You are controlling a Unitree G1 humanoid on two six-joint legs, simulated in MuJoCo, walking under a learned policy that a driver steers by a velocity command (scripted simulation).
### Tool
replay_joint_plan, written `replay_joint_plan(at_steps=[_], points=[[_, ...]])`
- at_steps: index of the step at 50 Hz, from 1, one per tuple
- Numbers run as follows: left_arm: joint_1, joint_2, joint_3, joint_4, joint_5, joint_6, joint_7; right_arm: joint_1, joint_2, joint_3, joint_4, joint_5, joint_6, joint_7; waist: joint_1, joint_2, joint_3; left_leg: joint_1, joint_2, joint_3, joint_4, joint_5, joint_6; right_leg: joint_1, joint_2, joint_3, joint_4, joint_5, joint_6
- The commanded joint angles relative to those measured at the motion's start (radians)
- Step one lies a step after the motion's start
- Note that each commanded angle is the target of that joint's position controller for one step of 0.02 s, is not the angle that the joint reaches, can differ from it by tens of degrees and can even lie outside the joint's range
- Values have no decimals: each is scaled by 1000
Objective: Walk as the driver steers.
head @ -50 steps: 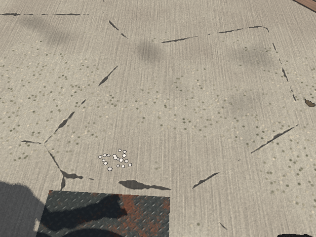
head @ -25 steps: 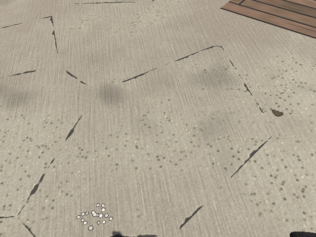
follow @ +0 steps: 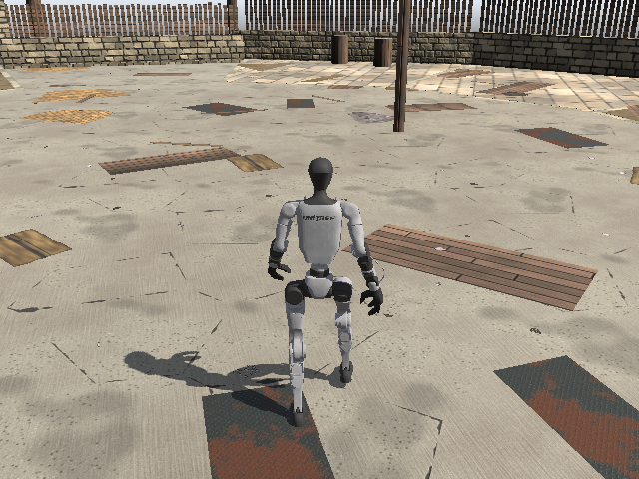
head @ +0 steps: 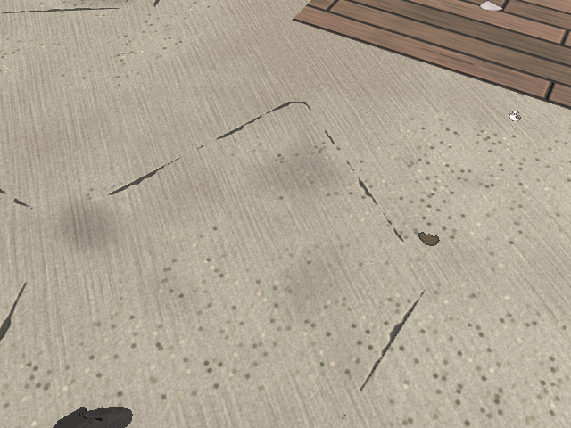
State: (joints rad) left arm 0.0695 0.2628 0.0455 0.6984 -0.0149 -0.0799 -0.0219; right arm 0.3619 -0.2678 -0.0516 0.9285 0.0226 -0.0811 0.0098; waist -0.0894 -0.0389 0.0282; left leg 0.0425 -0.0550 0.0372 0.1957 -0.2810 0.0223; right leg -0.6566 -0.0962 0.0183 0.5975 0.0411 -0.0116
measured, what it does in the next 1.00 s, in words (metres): walks ahead, turning left: right foot, then left foot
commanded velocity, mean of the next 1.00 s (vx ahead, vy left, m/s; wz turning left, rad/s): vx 0.50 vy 0.00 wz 0.33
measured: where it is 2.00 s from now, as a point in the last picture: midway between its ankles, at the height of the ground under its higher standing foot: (171, 202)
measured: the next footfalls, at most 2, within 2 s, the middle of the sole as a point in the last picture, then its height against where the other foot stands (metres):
right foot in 0.10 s outside the picture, level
left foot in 0.66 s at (220, 403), level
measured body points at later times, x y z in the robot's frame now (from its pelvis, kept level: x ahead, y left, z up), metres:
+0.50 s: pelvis +0.29 -0.04 +0.00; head +0.31 -0.03 +0.45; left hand +0.29 +0.25 -0.12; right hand +0.49 -0.27 -0.11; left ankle +0.45 +0.15 -0.68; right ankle +0.22 -0.13 -0.74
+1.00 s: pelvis +0.58 +0.07 +0.01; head +0.60 +0.10 +0.45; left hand +0.67 +0.38 -0.09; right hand +0.74 -0.17 -0.11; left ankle +0.49 +0.12 -0.74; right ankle +0.82 -0.02 -0.69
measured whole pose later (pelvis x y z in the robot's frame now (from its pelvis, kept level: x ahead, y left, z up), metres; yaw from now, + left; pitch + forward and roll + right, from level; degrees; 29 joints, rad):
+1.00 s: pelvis +0.58 +0.07 +0.01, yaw +23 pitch +2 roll +1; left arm 0.07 0.29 0.05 0.72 0.00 -0.10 -0.01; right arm 0.31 -0.27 -0.06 0.78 0.01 -0.06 0.00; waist -0.06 -0.04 0.03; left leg -0.08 -0.11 -0.08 0.30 -0.24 0.08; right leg -0.66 -0.10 0.06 0.63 0.06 0.04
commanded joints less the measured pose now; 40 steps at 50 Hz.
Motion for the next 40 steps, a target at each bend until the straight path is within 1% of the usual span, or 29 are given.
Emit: replay_joint_plan(at_steps=[1,3,4,5,6,7,8,9,10,11,12,14,16,19,22,25,27,28,30,31,32,33,34,35,36,37,38,39,40], points=[[-84,76,16,-95,-3,-17,-16,6,-186,-40,-35,8,5,-9,34,98,42,-23,297,-109,-11,429,148,60,31,-10,-68,-9,-30],[-12,114,33,-84,1,-15,-18,-8,-207,-46,-36,5,18,-13,88,120,-14,29,301,-97,104,656,125,174,69,-38,-79,-87,-59],[116,147,53,-49,3,-13,-13,-24,-203,-44,-39,2,27,-16,161,117,-91,7,266,-63,262,786,102,346,100,-68,-97,-86,-87],[282,195,74,-7,6,-8,-3,-22,-172,-29,-52,-11,30,-19,230,89,-210,-126,217,-31,495,691,70,616,44,-16,-63,-63,-126],[387,306,97,9,28,-5,1,107,-52,9,-76,-18,13,-10,195,-132,-379,-531,71,7,919,287,2,1030,-230,427,-82,-219,-285],[415,242,80,15,14,-3,-2,105,-59,14,-52,-11,-9,-1,208,-217,-475,-681,1,-135,1084,-285,3,1088,-316,732,-255,-329,-325],[349,182,58,8,13,-4,0,12,-157,-15,-77,23,-20,6,211,-136,-314,-775,62,-171,1156,-259,21,974,-287,603,-277,-388,-265],[271,159,49,-3,15,-5,4,-70,-161,-14,-101,33,-24,5,187,-74,-191,-782,115,-138,1121,-171,29,812,-253,454,-299,-326,-232],[208,123,38,0,20,-8,0,-118,-149,-17,-104,15,-17,0,156,-2,-95,-745,153,-123,1050,-102,31,660,-198,334,-342,-251,-199],[168,111,35,-1,26,-18,0,-81,-139,-24,-98,11,-3,-3,109,-62,-79,-681,186,-137,1002,-44,25,572,-186,267,-376,-202,-194],[144,97,34,3,27,-28,-3,-50,-123,-22,-82,11,14,-5,90,-66,-67,-624,199,-141,985,-16,16,510,-166,221,-412,-182,-192],[134,101,39,22,29,-44,-2,-36,-90,-21,-72,12,39,-9,69,-46,-41,-615,199,-144,959,31,1,458,-156,133,-464,-139,-196],[146,115,45,42,34,-50,6,-90,-85,-24,-91,8,48,-13,74,-23,-4,-688,196,-169,888,117,-12,469,-157,60,-488,-74,-194],[166,126,49,64,35,-47,21,-152,-78,-26,-110,-1,39,-2,89,-12,10,-727,177,-162,725,290,-20,520,-133,-49,-496,-19,-169],[189,145,53,80,28,-39,32,-254,-55,-15,-143,-7,31,17,128,2,40,-701,165,-88,560,398,-16,545,-126,-133,-509,-9,-148],[248,162,61,113,17,-21,37,-345,-42,-6,-191,-6,30,33,167,16,74,-748,157,-52,469,372,3,660,-161,-167,-480,36,-145],[268,171,66,127,8,-2,38,-383,-46,-6,-224,-5,30,46,173,11,82,-781,145,-23,435,292,22,749,-187,-181,-432,117,-140],[266,178,69,129,3,7,40,-387,-52,-8,-238,-4,30,52,165,2,77,-771,132,-2,424,242,36,779,-195,-192,-395,207,-132],[241,206,77,122,-1,23,49,-340,-82,-24,-250,-1,34,58,119,-40,17,-656,69,61,426,136,73,808,-196,-219,-266,561,-109],[229,218,79,116,-2,33,54,-259,-111,-40,-239,3,36,57,70,-60,-36,-546,27,87,431,91,97,801,-187,-231,-143,712,-95],[208,222,77,110,-6,40,58,-114,-158,-68,-206,6,36,49,-15,-48,-114,-339,-14,92,373,133,132,734,-155,-254,51,726,-66],[208,205,67,94,5,33,63,55,-239,-104,-169,4,46,28,-91,26,-208,-26,56,-65,335,153,187,506,-115,-254,337,466,-20],[311,41,18,44,43,2,41,50,-345,-120,-168,12,44,16,33,297,-285,332,322,-615,287,62,379,27,96,-180,698,-547,52],[226,99,18,28,-1,-45,25,82,-280,-98,-197,0,32,19,-30,198,-421,421,397,-891,125,-72,438,-116,142,60,834,-650,40],[118,153,32,-2,-39,-69,15,51,-218,-83,-192,-8,22,18,-54,144,-280,341,365,-734,101,-13,373,-201,80,83,812,-556,12],[98,146,28,-8,-29,-80,19,-14,-182,-73,-202,-1,15,18,-11,69,-190,193,321,-606,105,72,330,-173,33,77,717,-465,-2],[91,150,34,1,2,-80,27,-88,-147,-62,-218,0,14,17,34,34,-122,37,281,-510,94,184,304,-103,4,70,624,-422,5],[108,162,43,4,17,-70,29,-130,-123,-52,-238,-12,13,13,71,45,-96,-69,254,-452,71,278,297,-26,-15,74,578,-391,13],[132,157,45,7,20,-56,27,-148,-119,-49,-247,-19,14,9,94,54,-88,-128,247,-421,51,330,297,18,-24,68,544,-373,24]])
Keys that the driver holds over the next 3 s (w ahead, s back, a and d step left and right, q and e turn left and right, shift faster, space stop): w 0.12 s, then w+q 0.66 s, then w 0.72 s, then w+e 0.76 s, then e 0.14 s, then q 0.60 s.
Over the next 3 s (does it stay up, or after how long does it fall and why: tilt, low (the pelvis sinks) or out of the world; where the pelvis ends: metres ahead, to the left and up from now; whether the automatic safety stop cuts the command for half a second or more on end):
stays up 1.47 0.28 -0.01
